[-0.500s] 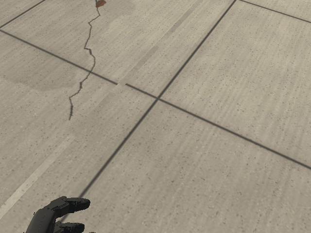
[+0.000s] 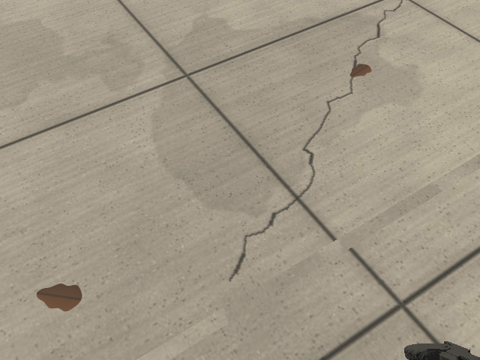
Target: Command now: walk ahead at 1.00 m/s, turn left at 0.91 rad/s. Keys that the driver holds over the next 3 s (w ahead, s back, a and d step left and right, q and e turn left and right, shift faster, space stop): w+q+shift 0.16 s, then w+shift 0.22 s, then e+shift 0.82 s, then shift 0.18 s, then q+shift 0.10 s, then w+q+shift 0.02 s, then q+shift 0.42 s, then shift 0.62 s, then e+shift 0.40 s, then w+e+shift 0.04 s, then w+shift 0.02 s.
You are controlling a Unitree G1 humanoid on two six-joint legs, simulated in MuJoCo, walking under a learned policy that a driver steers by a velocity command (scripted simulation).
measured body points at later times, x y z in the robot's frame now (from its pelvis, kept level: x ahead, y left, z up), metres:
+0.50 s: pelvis +0.47 -0.02 +0.01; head +0.51 -0.01 +0.46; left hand +0.59 +0.26 -0.08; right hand +0.56 -0.31 -0.11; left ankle +0.22 +0.01 -0.60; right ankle +0.61 -0.11 -0.71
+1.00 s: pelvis +0.72 +0.03 -0.01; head +0.77 +0.03 +0.44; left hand +0.85 +0.32 -0.11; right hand +0.90 -0.22 -0.10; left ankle +0.80 +0.14 -0.74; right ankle +0.69 -0.10 -0.60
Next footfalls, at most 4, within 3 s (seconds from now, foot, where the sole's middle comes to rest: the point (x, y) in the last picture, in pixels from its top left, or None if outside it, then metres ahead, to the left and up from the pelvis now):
0.02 left None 0.20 0.00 -0.74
0.44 right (291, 293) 0.65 -0.10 -0.74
0.82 left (214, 242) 0.84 0.14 -0.78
1.20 right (305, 254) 0.80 -0.15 -0.78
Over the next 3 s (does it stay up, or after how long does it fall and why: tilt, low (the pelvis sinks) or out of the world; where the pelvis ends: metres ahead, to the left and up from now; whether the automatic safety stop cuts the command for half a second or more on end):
stays up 0.83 -0.07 -0.02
